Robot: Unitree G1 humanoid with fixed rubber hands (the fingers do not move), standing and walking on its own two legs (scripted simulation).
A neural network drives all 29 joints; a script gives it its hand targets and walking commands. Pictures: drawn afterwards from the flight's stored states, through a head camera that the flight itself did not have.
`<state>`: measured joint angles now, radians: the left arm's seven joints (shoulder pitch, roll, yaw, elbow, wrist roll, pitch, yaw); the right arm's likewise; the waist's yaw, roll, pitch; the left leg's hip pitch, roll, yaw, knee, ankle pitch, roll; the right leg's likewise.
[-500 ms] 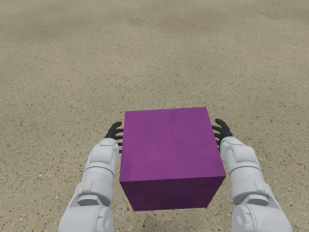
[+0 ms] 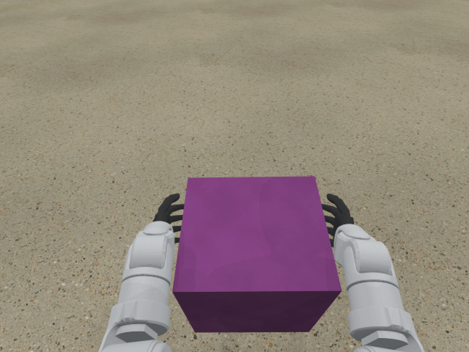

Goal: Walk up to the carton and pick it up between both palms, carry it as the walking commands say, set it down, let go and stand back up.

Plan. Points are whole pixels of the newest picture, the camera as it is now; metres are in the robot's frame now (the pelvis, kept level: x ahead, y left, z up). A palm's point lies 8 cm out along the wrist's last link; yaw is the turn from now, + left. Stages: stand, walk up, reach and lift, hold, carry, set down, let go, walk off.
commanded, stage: reach and lift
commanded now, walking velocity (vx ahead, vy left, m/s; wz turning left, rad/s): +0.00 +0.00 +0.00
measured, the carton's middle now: (251, 258) +0.29 -0.01 -0.01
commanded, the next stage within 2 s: hold in 0.94 s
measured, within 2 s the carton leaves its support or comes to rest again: neither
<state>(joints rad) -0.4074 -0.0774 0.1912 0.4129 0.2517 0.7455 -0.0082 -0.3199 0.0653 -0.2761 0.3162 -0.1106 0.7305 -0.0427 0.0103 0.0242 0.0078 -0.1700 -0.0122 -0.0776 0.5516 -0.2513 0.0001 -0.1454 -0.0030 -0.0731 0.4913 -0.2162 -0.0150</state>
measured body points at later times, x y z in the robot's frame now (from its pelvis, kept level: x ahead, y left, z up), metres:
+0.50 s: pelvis +0.02 +0.00 +0.00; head -0.02 +0.00 +0.45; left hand +0.32 +0.16 +0.03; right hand +0.32 -0.17 +0.03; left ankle +0.04 +0.12 -0.73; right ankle +0.04 -0.12 -0.73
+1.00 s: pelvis +0.00 +0.00 +0.00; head -0.05 +0.00 +0.45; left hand +0.30 +0.16 +0.03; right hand +0.30 -0.16 +0.04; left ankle +0.04 +0.12 -0.73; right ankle +0.04 -0.12 -0.73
